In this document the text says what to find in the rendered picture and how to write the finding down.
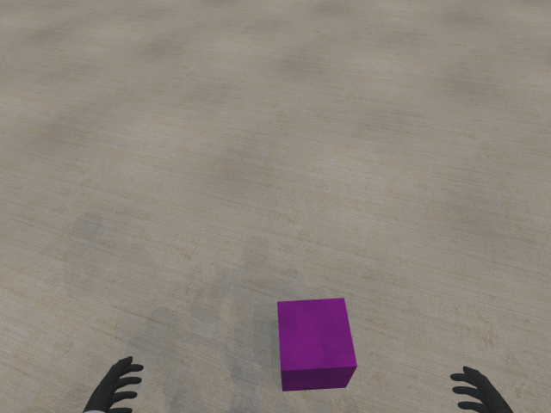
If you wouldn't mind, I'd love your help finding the carton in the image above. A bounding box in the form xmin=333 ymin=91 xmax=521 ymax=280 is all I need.
xmin=277 ymin=298 xmax=357 ymax=391

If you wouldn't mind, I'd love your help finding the left robot hand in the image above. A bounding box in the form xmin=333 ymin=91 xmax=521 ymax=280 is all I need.
xmin=83 ymin=356 xmax=144 ymax=413

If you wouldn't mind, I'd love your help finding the right robot hand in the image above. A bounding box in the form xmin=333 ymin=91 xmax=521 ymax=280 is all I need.
xmin=450 ymin=366 xmax=513 ymax=413

